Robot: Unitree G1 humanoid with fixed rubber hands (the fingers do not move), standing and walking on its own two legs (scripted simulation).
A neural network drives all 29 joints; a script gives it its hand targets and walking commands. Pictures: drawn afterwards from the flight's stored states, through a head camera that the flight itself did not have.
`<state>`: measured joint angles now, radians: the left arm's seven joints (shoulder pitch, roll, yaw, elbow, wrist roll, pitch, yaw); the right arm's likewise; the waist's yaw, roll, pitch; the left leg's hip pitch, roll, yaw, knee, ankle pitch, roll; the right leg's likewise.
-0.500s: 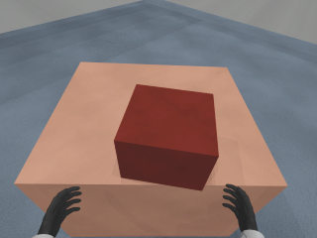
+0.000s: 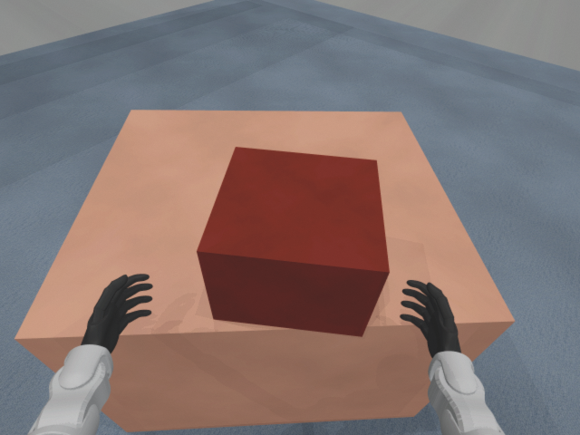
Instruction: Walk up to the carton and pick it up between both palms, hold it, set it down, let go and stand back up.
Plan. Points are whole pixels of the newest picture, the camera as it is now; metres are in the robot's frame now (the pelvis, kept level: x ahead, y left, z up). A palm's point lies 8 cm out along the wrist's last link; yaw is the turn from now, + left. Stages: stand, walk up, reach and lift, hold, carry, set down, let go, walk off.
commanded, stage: reach and lift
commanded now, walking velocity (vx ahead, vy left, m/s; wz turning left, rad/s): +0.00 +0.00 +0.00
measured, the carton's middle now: (296, 238) +0.47 -0.02 -0.02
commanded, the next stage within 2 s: none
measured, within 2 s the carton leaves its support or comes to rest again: neither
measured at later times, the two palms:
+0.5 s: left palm (120, 262) +0.35 +0.25 +0.06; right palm (440, 280) +0.33 -0.22 +0.05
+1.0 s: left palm (133, 212) +0.42 +0.24 +0.10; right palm (442, 234) +0.39 -0.23 +0.09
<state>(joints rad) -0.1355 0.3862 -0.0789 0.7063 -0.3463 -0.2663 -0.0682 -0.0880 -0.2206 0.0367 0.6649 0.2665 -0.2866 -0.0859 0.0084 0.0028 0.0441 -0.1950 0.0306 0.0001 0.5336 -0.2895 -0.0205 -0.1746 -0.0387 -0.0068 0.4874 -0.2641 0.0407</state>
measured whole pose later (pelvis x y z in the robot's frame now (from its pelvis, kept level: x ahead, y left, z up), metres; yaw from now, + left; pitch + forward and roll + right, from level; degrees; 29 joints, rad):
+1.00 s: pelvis +0.00 +0.00 +0.00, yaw +0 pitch +6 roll -1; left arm -0.75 0.44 -0.05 1.04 -0.35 -0.03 -0.07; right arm -0.66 -0.30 0.06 0.89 0.37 -0.03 -0.12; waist -0.04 0.01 -0.05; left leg -0.35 0.05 0.00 0.48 -0.24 -0.03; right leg -0.32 -0.02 -0.01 0.40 -0.20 0.04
